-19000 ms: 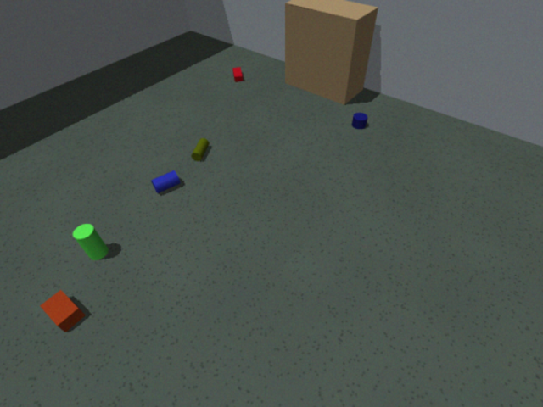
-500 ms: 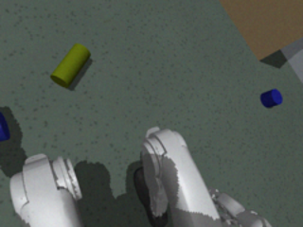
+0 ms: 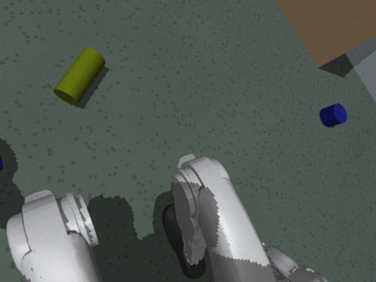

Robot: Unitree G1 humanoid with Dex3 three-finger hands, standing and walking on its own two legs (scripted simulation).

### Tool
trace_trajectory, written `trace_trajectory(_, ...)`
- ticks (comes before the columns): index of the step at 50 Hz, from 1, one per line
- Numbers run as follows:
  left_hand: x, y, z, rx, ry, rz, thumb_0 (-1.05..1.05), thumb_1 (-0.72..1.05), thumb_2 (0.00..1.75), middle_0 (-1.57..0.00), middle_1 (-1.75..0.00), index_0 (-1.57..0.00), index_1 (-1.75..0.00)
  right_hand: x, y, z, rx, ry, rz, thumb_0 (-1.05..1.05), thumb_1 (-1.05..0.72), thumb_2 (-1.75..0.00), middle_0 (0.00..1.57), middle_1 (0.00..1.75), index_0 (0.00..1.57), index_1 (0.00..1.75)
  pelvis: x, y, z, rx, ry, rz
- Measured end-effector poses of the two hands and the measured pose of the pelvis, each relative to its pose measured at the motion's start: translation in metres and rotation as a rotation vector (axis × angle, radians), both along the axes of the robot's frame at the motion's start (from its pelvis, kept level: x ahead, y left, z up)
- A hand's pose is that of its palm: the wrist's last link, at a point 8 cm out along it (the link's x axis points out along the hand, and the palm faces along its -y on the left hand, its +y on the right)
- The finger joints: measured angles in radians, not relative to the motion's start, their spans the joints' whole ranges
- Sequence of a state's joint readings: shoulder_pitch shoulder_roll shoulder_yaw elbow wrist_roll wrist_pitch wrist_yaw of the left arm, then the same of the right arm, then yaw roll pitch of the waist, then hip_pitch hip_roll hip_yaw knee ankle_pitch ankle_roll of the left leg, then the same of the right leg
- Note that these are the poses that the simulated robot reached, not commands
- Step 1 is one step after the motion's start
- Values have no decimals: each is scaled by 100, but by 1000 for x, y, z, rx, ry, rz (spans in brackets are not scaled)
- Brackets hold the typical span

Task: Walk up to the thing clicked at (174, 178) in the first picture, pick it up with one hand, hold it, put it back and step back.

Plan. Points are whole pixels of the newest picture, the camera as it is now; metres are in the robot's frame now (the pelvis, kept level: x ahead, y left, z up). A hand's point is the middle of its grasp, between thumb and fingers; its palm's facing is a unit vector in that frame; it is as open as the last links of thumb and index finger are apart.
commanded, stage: close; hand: left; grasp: from above
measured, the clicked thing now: out of the picture +0.40 +0.36 -0.26
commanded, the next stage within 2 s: settle in 0.82 s
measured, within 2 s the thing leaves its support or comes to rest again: leaves its support in 1.26 s
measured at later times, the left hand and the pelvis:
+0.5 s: hand out of the picture +0.39 +0.35 -0.23, palm faces -0.42 -0.19 -0.89, open 10.3 cm; pelvis +0.00 +0.00 +0.00, yaw +0 degrees
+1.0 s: hand out of the picture +0.39 +0.35 -0.23, palm faces -0.41 -0.18 -0.89, open 10.2 cm; pelvis +0.00 +0.00 -0.01, yaw +0 degrees
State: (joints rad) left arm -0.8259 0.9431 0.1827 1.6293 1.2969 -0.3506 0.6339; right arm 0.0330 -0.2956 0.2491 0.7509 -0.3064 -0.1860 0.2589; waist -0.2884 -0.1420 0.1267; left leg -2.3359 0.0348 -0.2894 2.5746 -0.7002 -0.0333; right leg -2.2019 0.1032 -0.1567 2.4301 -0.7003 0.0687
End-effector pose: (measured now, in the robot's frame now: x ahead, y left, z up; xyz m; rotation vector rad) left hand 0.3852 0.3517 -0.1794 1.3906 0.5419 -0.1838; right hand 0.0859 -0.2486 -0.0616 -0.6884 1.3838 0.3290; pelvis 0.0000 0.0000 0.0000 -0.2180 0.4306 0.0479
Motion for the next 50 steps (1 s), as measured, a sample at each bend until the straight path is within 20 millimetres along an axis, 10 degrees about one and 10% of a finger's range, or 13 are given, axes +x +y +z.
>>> trace_trajectory(50,10,7,5,33,-13,52,-1,2,42,-62,-52,-70,-49,-7,-7,0,-17,-11,10,0,-89,-89,20,30,20,30,-1,-1,-5,7,-5,-7)
